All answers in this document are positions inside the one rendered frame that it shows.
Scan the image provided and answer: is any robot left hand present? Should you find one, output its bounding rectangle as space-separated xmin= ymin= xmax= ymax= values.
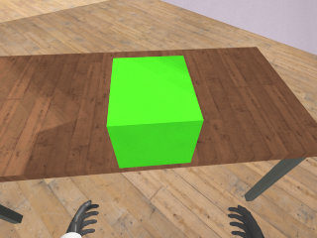
xmin=65 ymin=200 xmax=99 ymax=237

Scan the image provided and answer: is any table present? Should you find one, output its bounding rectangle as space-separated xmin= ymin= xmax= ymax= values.
xmin=0 ymin=47 xmax=317 ymax=224

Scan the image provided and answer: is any carton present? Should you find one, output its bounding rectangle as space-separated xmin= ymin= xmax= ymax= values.
xmin=106 ymin=56 xmax=204 ymax=169

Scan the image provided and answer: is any robot right hand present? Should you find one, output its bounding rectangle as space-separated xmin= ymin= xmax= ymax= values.
xmin=228 ymin=204 xmax=264 ymax=238

